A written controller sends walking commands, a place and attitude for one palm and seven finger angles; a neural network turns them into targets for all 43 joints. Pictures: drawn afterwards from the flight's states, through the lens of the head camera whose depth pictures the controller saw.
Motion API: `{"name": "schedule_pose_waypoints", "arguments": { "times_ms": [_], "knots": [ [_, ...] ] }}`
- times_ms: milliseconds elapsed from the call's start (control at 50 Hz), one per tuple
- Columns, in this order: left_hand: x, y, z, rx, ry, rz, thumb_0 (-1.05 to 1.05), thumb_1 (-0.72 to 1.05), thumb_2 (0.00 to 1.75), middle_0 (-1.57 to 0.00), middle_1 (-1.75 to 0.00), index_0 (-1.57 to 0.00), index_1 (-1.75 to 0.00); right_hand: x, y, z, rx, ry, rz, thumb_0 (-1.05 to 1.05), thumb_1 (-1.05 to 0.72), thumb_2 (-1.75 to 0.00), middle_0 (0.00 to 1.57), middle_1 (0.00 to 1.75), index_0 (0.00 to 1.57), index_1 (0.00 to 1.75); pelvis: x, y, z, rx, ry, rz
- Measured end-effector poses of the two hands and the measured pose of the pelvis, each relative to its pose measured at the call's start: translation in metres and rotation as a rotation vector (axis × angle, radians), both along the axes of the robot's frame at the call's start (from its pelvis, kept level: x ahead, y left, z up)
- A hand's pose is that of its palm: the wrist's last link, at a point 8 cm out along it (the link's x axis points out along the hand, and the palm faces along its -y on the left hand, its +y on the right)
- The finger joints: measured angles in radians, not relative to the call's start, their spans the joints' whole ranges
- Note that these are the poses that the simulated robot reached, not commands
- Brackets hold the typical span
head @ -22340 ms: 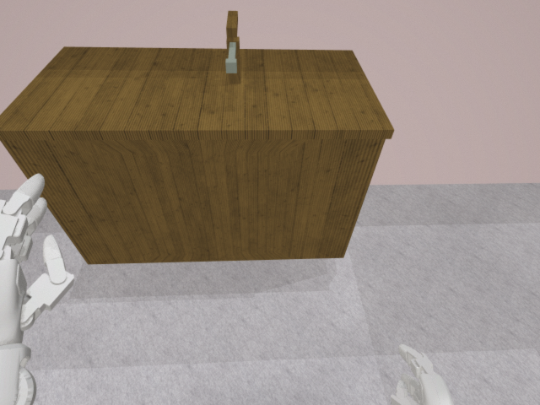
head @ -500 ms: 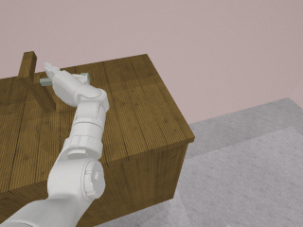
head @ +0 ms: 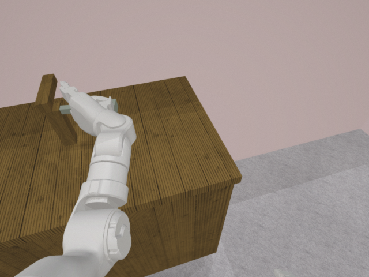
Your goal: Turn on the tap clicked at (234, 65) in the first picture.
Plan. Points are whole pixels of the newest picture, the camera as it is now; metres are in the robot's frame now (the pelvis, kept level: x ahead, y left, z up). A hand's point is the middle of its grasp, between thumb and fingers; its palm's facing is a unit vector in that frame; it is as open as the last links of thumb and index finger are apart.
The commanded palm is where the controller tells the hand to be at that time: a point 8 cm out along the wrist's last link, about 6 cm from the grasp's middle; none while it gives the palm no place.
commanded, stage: lift the hand up off the lever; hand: left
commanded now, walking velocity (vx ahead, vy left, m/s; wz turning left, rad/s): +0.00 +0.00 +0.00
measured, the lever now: (112, 106) +0.52 +0.21 +0.11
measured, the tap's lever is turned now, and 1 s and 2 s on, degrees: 79 79 79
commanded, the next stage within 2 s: draw the hand back beside the body in 0.40 s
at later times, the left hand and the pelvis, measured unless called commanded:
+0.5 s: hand (107, 100) +0.43 +0.18 +0.19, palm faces +0.79 -0.61 -0.08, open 7.8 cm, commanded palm +0.37 +0.19 +0.19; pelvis -0.01 -0.01 +0.00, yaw +1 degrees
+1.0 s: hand (83, 140) +0.32 +0.20 +0.18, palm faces +0.26 -0.94 -0.22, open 7.7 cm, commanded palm +0.29 +0.23 +0.19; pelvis +0.00 +0.01 +0.01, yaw -2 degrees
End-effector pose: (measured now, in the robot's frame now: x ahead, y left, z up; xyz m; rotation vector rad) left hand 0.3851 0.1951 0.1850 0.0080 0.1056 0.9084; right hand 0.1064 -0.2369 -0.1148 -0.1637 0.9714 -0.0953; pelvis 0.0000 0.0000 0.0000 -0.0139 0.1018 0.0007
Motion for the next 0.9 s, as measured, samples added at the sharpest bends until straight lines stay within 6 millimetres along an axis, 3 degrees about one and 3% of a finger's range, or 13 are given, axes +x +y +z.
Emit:
{"name": "schedule_pose_waypoints", "arguments": {
  "times_ms": [200,320,520,660,720,800,900],
  "knots": [
    [-0.015,-0.004,0.011,0.002,-0.001,-0.016,0.02,0.9,0.9,-0.15,-0.15,-0.15,-0.15,0.032,0.004,0.013,0.001,-0.083,0.047,0.01,-0.91,-0.9,0.2,0.3,0.2,0.3,-0.005,-0.003,0.003,0.003,-0.033,0.016],
    [-0.014,-0.008,0.015,-0.003,0.018,-0.018,0.02,0.9,0.9,-0.15,-0.15,-0.15,-0.15,0.038,0.006,0.016,0.004,-0.104,0.058,0.01,-0.91,-0.9,0.2,0.3,0.2,0.3,-0.009,-0.006,0.003,0.005,-0.033,0.019],
    [-0.01,0.001,0.013,0.007,0.026,0.009,0.02,0.9,0.9,-0.15,-0.15,-0.15,-0.15,0.012,-0.002,0.008,-0.005,-0.046,0.023,0.01,-0.91,-0.9,0.2,0.3,0.2,0.3,-0.01,-0.007,0.003,0.004,-0.021,0.012],
    [-0.008,-0.012,0.01,0.075,-0.057,-0.408,0.02,0.9,0.9,-0.15,-0.15,-0.15,-0.15,-0.016,-0.014,0.01,-0.036,0.001,-0.097,0.01,-0.91,-0.9,0.2,0.3,0.2,0.3,-0.005,-0.006,0.007,0.013,-0.063,-0.023],
    [-0.017,-0.007,-0.001,0.013,-0.054,-0.49,0.02,0.9,0.9,-0.16,-0.16,-0.16,-0.16,-0.02,-0.019,0.015,-0.051,-0.014,-0.142,0.02,-0.91,-0.9,0.2,0.3,0.2,0.3,-0.002,-0.004,0.009,0.012,-0.093,-0.04],
    [-0.038,0.015,-0.016,0.097,-0.066,-0.58,0.02,0.89,0.9,-0.17,-0.17,-0.17,-0.17,-0.017,-0.022,0.025,-0.044,-0.081,-0.172,0.02,-0.91,-0.9,0.2,0.3,0.2,0.3,0.0,-0.003,0.012,0.008,-0.122,-0.06],
    [-0.078,0.039,-0.006,0.27,-0.141,-0.645,0.02,0.89,0.9,-0.17,-0.18,-0.17,-0.18,-0.003,-0.018,0.033,-0.05,-0.149,-0.126,0.02,-0.91,-0.9,0.19,0.3,0.2,0.3,0.001,0.001,0.013,0.004,-0.147,-0.055]
  ]
}}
